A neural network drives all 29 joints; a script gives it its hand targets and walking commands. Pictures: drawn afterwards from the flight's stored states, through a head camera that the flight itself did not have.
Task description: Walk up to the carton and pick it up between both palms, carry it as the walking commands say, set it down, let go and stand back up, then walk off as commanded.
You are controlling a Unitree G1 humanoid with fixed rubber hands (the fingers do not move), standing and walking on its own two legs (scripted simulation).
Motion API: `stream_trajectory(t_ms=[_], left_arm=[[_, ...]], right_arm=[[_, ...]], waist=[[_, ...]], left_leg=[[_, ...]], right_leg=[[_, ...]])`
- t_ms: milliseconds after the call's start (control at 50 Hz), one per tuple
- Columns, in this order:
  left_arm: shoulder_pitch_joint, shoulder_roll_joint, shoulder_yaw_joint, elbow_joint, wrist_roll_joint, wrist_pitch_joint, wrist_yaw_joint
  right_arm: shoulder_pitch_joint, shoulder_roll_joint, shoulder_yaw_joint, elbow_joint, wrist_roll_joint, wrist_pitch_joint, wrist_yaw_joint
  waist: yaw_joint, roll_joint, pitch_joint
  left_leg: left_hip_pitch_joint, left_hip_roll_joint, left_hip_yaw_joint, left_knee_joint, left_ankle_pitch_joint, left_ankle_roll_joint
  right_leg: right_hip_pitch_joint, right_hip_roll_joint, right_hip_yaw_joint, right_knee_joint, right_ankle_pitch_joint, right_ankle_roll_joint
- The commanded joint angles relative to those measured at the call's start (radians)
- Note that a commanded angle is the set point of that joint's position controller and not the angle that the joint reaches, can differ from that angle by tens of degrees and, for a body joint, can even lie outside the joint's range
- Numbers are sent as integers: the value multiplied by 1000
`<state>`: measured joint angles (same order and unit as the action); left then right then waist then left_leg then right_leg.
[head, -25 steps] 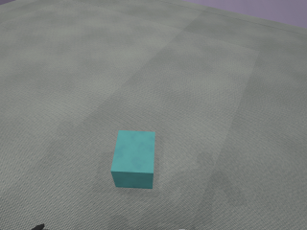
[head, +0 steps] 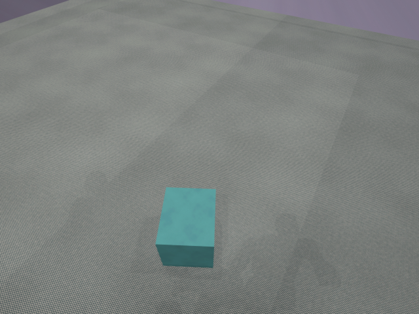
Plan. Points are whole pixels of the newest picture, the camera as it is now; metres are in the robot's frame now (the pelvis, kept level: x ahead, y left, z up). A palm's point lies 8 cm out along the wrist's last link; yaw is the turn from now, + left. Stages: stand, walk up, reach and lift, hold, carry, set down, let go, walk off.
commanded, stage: walk up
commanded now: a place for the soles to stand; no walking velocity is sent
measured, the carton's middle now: (189, 227) +0.62 +0.11 -0.63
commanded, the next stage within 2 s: none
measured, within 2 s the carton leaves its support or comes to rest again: neither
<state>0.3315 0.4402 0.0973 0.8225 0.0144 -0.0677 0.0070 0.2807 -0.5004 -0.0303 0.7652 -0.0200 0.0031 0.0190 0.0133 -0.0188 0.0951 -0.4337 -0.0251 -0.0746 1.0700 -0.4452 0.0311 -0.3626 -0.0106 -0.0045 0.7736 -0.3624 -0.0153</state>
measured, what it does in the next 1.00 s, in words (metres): steps to the left: left foot, then right foot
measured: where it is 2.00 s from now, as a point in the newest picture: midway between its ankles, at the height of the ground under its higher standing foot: outside the picture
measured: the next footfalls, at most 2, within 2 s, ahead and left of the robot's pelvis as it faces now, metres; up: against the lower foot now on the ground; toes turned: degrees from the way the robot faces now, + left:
left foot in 0.24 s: +0.17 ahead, +0.25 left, +0.00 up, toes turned +3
right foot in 0.54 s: +0.20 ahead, -0.01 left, +0.00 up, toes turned +4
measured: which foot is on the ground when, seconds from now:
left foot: up 0.00-0.22, down 0.24-1.00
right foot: down 0.00-0.24, up 0.26-0.52, down 0.54-1.00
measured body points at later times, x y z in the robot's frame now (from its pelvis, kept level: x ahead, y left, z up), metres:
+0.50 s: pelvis +0.09 +0.12 +0.00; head +0.13 +0.12 +0.44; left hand +0.15 +0.48 -0.09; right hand +0.19 -0.21 -0.10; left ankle +0.11 +0.23 -0.71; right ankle +0.13 -0.02 -0.69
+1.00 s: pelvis +0.12 +0.14 +0.00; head +0.15 +0.15 +0.45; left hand +0.19 +0.49 -0.10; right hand +0.29 -0.19 -0.08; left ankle +0.13 +0.24 -0.71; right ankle +0.16 -0.01 -0.71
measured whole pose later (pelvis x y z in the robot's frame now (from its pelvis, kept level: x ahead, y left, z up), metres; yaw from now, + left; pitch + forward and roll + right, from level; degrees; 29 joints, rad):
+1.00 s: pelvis +0.12 +0.14 +0.00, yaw +6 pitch +0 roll -2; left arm 0.24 0.46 0.04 0.81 0.01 -0.06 0.03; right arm 0.19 -0.50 -0.03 0.76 -0.02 -0.03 0.02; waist 0.00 0.01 0.07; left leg -0.39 -0.03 -0.06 0.81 -0.41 0.03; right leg -0.38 -0.04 0.00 0.76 -0.36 0.02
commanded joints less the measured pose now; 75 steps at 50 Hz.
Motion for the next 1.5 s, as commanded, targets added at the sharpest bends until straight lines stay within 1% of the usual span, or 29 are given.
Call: stream_trajectory(t_ms=[0, 20, 40, 60, 100, 160, 180, 200, 220, 240, 280, 320, 400, 460, 480, 500, 520, 540, 580, 620, 660, 680, 700, 780, 960, 1100, 1160, 1280, 1480], left_arm=[[27, 325, 79, -49, -1, -47, 28], [34, 340, 76, -67, 2, -50, 32], [18, 367, 88, -49, 1, -44, 36], [25, 360, 84, -52, -4, -51, 37], [-16, 393, 83, -56, 1, -40, 32], [-40, 271, 42, -74, 8, -21, 29], [-22, 222, 29, -99, 17, -20, 33], [-5, 172, 20, -107, 2, -19, 48], [22, 239, 38, -91, 2, -16, 58], [49, 280, 38, -57, -6, -18, 49], [79, 312, 44, -32, -13, -18, 36], [50, 263, 45, -36, -19, -28, 24], [36, 200, 18, -35, -23, -29, 28], [132, 173, 15, -8, -8, -39, 39], [120, 244, 31, -23, 8, -43, 48], [134, 306, 42, -35, 4, -42, 53], [104, 342, 56, -56, -6, -33, 49], [44, 339, 44, -58, -11, -28, 49], [-7, 257, 18, -51, -4, -27, 34], [-90, 217, -11, -78, -21, -16, 27], [-110, 184, -22, -110, -33, -15, 31], [-88, 190, -25, -86, -26, -8, 29], [-47, 213, -20, -59, -32, -4, 31], [-38, 225, -21, -47, -18, -8, 27], [-92, 205, -34, -32, -17, -9, 23], [-128, 208, -36, -23, -8, -10, 20], [-92, 211, -32, 4, -10, -2, 16], [-111, 228, -25, 17, 2, -1, 8], [-134, 202, -40, 36, 0, 0, 1]], right_arm=[[-41, -189, -102, -50, -45, 6, 53], [-30, -193, -109, -83, -42, 7, 57], [-40, -183, -102, -91, -35, 11, 68], [-53, -186, -105, -90, -42, 7, 70], [-39, -169, -109, -88, -35, 2, 82], [151, -183, -139, -7, -34, -14, 72], [274, -251, -165, 9, -48, -24, 58], [213, -296, -149, -44, -48, -30, 50], [94, -316, -150, -67, -35, -28, 49], [35, -296, -140, -91, -14, -25, 42], [-21, -259, -136, -92, -17, -19, 34], [47, -212, -114, -76, -12, -22, 42], [39, -202, -101, -53, -15, -26, 23], [-27, -145, -82, -81, 19, -19, 16], [-8, -97, -60, -84, 27, -32, 9], [-22, -90, -57, -99, 23, -32, 1], [-16, -105, -62, -102, 22, -28, -12], [-67, -116, -69, -103, -7, -18, -17], [-56, -95, -55, -54, 9, -33, -6], [35, -140, -81, -3, 2, -53, -5], [2, -207, -87, -13, 8, -54, -15], [-15, -195, -87, -22, 13, -55, -16], [-66, -220, -78, -24, 9, -50, -19], [-123, -132, -55, -33, 9, -39, -20], [-136, -141, -52, -10, -2, -44, -17], [-157, -131, -51, -11, 1, -39, -6], [-207, -141, -49, -15, -12, -33, -3], [-168, -134, -55, 11, -9, -27, 7], [-122, -140, -58, 42, -15, -25, 2]], waist=[[0, -63, 42], [2, -58, 10], [5, -174, 16], [8, -118, 40], [-17, -258, 29], [-114, -97, -66], [-191, 181, -117], [-150, 351, -37], [-78, 267, -29], [-50, 153, 9], [-24, 154, 2], [-57, 185, -58], [-49, 211, -64], [30, 66, -188], [43, -20, -240], [54, -140, -221], [37, -150, -229], [22, -92, -173], [-16, -111, -137], [-54, -49, -168], [-42, 64, -171], [-34, 89, -239], [-17, 69, -253], [-6, 69, -260], [-18, 116, -227], [-29, 36, -183], [-2, 105, -130], [-36, 45, -73], [-32, 42, -162]], left_leg=[[-311, 124, -44, 13, 111, -23], [-288, 126, -36, -14, 112, -23], [-239, 133, -10, -40, 53, -22], [-232, 133, -16, -100, 88, -23], [-78, 138, 36, -198, 53, -19], [299, 13, 140, -386, 23, 8], [395, 107, -121, -602, -203, 59], [327, 248, -530, -736, -163, 106], [230, 316, -634, -794, -346, 213], [200, 310, -574, -797, -352, 217], [147, 216, -389, -725, -244, 194], [184, 214, -377, -682, -77, 227], [127, 205, -287, -603, 276, 233], [140, 190, -178, -358, 572, 178], [73, 142, -98, -252, 598, 112], [-82, 50, -18, -78, 451, 26], [-176, 15, 34, -64, 13, 3], [-160, 53, 13, -73, -200, 17], [-60, 53, 29, -278, -156, 28], [200, 62, 2, -458, 247, 38], [272, 221, -288, -513, 539, 154], [309, 250, -298, -479, 539, 203], [274, 255, -278, -450, 608, 216], [159, 126, -117, -418, 432, 85], [166, 148, -163, -481, 346, 94], [153, 116, -129, -510, 203, 65], [92, 133, -152, -539, 113, 85], [66, 80, -130, -577, -184, 50], [101, 113, -158, -621, -152, 69]], right_leg=[[159, -308, 379, -450, -211, -181], [169, -309, 351, -420, -170, -189], [115, -319, 350, -413, -214, -192], [102, -321, 322, -398, -176, -200], [6, -291, 225, -345, -127, -183], [-171, -160, 49, -26, -31, -132], [-271, -60, -60, 393, -22, -78], [-482, 70, 12, 490, -298, -26], [-453, 7, 54, 496, -248, -27], [-441, -37, 17, 508, -177, -14], [-309, -65, -14, 381, -95, -4], [-249, -32, -40, 268, -229, -2], [-116, -5, -85, 88, -90, 6], [164, 47, -88, -239, 109, -3], [244, -67, 64, -235, 233, -64], [316, -243, 386, -265, 369, -151], [334, -366, 538, -245, 481, -282], [243, -381, 522, -247, 487, -297], [184, -308, 355, -197, 544, -235], [55, -180, 190, -79, 518, -123], [-92, -27, 39, 98, 321, -18], [-74, -8, 4, 73, 153, 6], [-5, -13, -1, 28, 31, 8], [127, -83, 86, -76, 349, -59], [100, -60, 53, -80, 243, -46], [53, -81, 107, -120, 215, -64], [25, -50, 74, -152, 90, -44], [-33, -71, 151, -225, -65, -73], [18, -48, 117, -194, -93, -57]])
